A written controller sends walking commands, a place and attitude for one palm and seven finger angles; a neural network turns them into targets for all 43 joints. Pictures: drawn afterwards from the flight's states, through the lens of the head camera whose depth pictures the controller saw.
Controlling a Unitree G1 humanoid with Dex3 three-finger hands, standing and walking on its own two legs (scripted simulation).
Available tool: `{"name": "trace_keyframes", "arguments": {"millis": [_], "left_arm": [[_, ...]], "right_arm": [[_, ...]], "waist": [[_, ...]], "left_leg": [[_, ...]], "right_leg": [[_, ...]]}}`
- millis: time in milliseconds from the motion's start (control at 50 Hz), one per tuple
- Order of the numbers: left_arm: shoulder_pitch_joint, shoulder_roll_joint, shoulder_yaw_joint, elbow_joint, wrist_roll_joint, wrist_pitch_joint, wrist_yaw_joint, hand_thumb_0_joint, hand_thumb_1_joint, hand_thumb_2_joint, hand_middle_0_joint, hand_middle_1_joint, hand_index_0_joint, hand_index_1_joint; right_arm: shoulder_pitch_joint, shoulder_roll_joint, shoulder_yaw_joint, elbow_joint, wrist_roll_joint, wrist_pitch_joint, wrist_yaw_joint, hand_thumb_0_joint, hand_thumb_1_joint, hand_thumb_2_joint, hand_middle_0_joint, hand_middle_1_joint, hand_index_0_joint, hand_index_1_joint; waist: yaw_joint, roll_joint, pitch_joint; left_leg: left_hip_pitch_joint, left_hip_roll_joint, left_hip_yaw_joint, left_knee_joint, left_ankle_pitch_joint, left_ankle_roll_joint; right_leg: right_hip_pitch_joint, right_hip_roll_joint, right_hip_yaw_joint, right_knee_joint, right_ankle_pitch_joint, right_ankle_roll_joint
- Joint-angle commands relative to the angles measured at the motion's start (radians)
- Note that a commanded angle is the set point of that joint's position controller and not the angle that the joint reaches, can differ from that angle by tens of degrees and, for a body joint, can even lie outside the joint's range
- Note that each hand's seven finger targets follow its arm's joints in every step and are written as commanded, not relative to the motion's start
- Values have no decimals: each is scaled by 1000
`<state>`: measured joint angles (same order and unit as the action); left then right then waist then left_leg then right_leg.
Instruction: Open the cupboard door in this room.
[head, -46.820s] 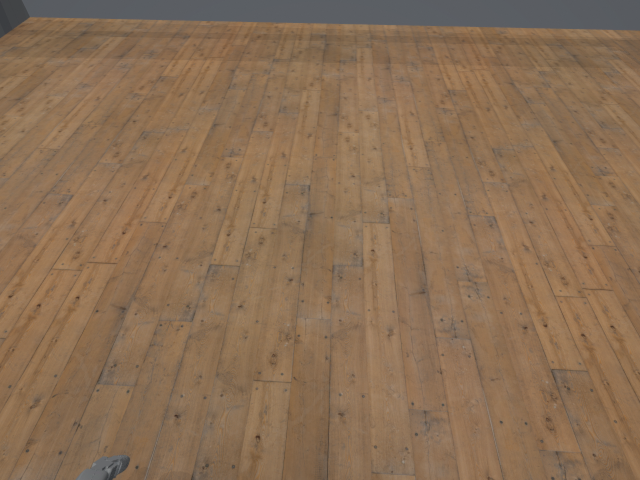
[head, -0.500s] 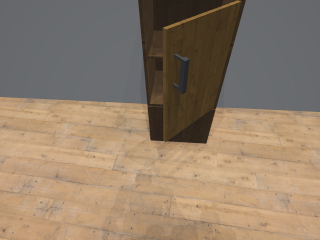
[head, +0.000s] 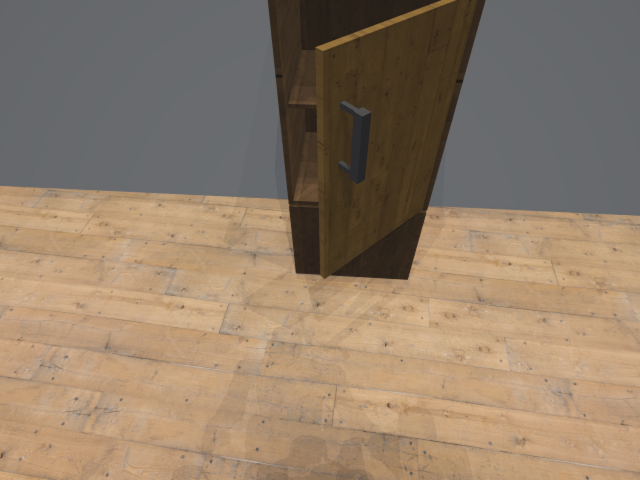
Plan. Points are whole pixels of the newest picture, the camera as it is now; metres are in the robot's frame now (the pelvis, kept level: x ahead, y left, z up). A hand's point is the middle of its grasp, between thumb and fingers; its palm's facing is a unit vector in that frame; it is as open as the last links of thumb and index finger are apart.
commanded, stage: look to check the result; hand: left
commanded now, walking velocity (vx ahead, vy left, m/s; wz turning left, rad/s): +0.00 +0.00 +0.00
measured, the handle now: (352, 143) +0.66 -0.02 +0.05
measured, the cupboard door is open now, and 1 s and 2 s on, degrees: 45 45 45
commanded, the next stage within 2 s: walk to a spot facing it in 0.30 s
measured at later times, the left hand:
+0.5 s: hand out of the picture +0.08 +0.23 -0.16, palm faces -0.01 -0.95 -0.32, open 7.3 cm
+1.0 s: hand out of the picture +0.10 +0.16 -0.17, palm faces -0.18 -0.94 -0.30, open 7.3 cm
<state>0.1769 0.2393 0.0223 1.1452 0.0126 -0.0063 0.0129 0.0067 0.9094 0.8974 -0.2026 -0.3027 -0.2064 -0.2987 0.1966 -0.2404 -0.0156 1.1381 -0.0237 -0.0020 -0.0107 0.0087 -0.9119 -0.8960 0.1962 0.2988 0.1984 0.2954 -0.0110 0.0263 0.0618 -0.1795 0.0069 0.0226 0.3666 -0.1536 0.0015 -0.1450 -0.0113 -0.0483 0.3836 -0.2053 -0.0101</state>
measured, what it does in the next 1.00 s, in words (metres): lifts its left foot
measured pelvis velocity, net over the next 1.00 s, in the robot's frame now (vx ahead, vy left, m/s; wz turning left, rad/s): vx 0.01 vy -0.04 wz -0.24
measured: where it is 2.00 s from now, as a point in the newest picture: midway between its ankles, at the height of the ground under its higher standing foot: outside the picture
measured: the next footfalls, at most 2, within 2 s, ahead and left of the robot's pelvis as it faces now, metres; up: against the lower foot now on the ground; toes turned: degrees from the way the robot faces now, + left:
left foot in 1.38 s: +0.12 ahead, +0.10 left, +0.00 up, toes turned -27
right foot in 1.72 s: -0.02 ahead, -0.15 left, +0.00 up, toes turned -43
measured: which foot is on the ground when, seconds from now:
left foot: down 0.00-0.90, up 0.92-1.00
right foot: down 0.00-1.00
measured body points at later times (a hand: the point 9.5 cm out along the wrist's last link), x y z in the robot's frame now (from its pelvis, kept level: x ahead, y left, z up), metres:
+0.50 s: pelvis +0.02 -0.01 +0.00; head +0.04 -0.02 +0.45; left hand +0.08 +0.27 -0.14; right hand +0.08 -0.29 -0.15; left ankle +0.03 +0.12 -0.75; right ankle +0.00 -0.11 -0.75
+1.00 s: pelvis +0.01 -0.04 -0.02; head +0.05 -0.08 +0.43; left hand +0.11 +0.21 -0.15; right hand +0.00 -0.29 -0.18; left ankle +0.01 +0.12 -0.68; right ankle -0.02 -0.11 -0.75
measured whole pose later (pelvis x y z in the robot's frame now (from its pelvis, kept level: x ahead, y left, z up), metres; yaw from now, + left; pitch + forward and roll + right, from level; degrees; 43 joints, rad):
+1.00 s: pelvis +0.01 -0.04 -0.02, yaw -14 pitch +0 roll +2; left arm 0.20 0.19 0.07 0.97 0.02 0.04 0.01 0.01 0.91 0.90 -0.20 -0.30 -0.21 -0.30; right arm 0.16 -0.23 -0.07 1.01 -0.02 0.07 -0.02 0.01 -0.91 -0.90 0.20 0.30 0.20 0.30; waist 0.01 0.05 0.13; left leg -0.43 0.07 0.04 1.04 -0.46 -0.04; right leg -0.29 0.04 0.02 0.62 -0.33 -0.06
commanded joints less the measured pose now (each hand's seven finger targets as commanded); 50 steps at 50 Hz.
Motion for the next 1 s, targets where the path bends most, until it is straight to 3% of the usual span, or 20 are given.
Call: {"name": "trace_keyframes", "arguments": {"millis": [0,180,400,440,480,600,680,700,720,740,780,820,840,860,880,900,920,940,980], "left_arm": [[-7,183,25,-40,-3,-23,7,0,900,900,-200,-300,-200,-300],[-34,215,26,-43,-2,-28,5,0,900,900,-200,-300,-200,-300],[-53,238,26,-48,-4,-32,4,0,900,900,-200,-300,-200,-300],[-59,230,28,-53,-3,-26,4,0,900,900,-200,-300,-200,-300],[-22,156,17,-49,-4,-4,8,0,900,900,-200,-300,-200,-300],[-2,176,49,-114,2,28,3,0,900,900,-200,-300,-200,-300],[-5,148,56,-165,5,42,-8,0,900,900,-200,-300,-200,-300],[-2,133,57,-177,5,45,-12,0,900,900,-200,-300,-200,-300],[-3,118,58,-188,6,51,-16,0,900,900,-200,-300,-200,-300],[-13,107,62,-202,7,57,-19,0,900,900,-200,-300,-200,-300],[-5,93,67,-219,7,61,-24,0,900,900,-200,-300,-200,-300],[72,80,71,-206,6,49,-30,0,900,900,-200,-300,-200,-300],[132,95,79,-190,9,41,-29,0,900,900,-200,-300,-200,-300],[175,188,97,-183,23,26,-17,0,900,900,-200,-300,-200,-300],[183,258,110,-185,18,25,-1,0,900,900,-200,-300,-200,-300],[173,242,108,-189,9,26,8,0,900,900,-200,-300,-200,-300],[120,209,102,-211,8,28,10,0,900,900,-200,-300,-200,-300],[73,181,100,-225,10,27,14,0,900,900,-200,-300,-200,-300],[67,150,95,-235,6,18,20,0,900,900,-200,-300,-200,-300]], "right_arm": [[-6,-158,-23,-41,4,-12,-12,0,-900,-900,200,300,200,300],[-48,-192,-23,-47,4,-12,-8,0,-900,-900,200,300,200,300],[-82,-220,-21,-48,5,-16,-8,0,-900,-900,200,300,200,300],[-74,-215,-22,-49,3,-13,-11,0,-900,-900,200,300,200,300],[-25,-125,-8,-42,2,2,-15,0,-900,-900,200,300,200,300],[7,-149,-39,-105,2,20,-30,0,-900,-900,200,300,200,300],[17,-173,-58,-143,-1,21,-37,0,-900,-900,200,300,200,300],[21,-184,-63,-151,-4,20,-39,0,-900,-900,200,300,200,300],[23,-192,-68,-158,-5,17,-39,0,-900,-900,200,300,200,300],[29,-193,-70,-163,-9,13,-38,0,-900,-900,200,300,200,300],[1,-183,-70,-184,-12,10,-38,0,-900,-900,200,300,200,300],[-49,-177,-72,-207,-13,11,-37,0,-900,-900,200,300,200,300],[-67,-173,-73,-212,-5,17,-36,0,-900,-900,200,300,200,300],[-67,-120,-72,-238,10,24,-33,0,-900,-900,200,300,200,300],[-99,-77,-67,-268,14,29,-25,0,-900,-900,200,300,200,300],[-75,-94,-70,-256,13,40,-22,0,-900,-900,200,300,200,300],[-81,-84,-73,-251,14,42,-16,0,-900,-900,200,300,200,300],[-90,-82,-75,-245,11,41,-17,0,-900,-900,200,300,200,300],[-76,-73,-72,-241,10,39,-18,0,-900,-900,200,300,200,300]], "waist": [[1,-27,-29],[2,-28,-43],[6,-21,-70],[1,-17,-70],[-2,-27,-71],[-4,-45,-82],[-5,50,-55],[-3,96,-58],[0,163,-45],[-3,193,-39],[15,175,-43],[62,127,-74],[90,45,-86],[102,-271,-95],[111,-401,-40],[91,-298,-50],[63,-197,-23],[41,-204,-20],[31,-162,-66]], "left_leg": [[26,98,-98,-65,45,26],[45,99,-98,-71,53,22],[68,106,-101,-79,117,20],[83,117,-80,-61,127,15],[73,118,-43,-21,123,2],[55,138,12,68,109,5],[65,224,-48,21,64,49],[62,271,-87,-11,62,80],[47,333,-125,-53,84,122],[36,380,-148,-82,118,160],[-7,406,-128,-66,136,178],[-26,342,-11,67,205,114],[-66,277,46,189,138,60],[-215,124,128,421,-142,-19],[-371,13,90,652,-476,-47],[-377,43,-24,763,-436,-37],[-399,56,-45,797,-371,-38],[-413,66,-50,811,-315,-46],[-401,69,-54,798,-252,-58]], "right_leg": [[-31,-108,110,-104,23,-39],[-16,-114,111,-124,31,-37],[27,-119,109,-121,129,-35],[12,-117,121,-109,173,-37],[-4,-120,130,-73,223,-29],[-56,-102,178,45,327,-44],[-178,-27,147,175,181,-24],[-201,-3,122,257,93,-17],[-232,19,85,371,-134,-7],[-257,17,60,485,-293,1],[-237,-22,79,529,-341,-3],[-121,-23,44,333,-222,-3],[-38,-15,44,162,-52,-2],[42,-169,325,-55,179,-47],[29,-343,579,-106,423,-132],[23,-330,532,-88,336,-183],[-33,-286,505,-96,179,-202],[-29,-237,497,-75,194,-192],[25,-208,429,-36,333,-172]]}}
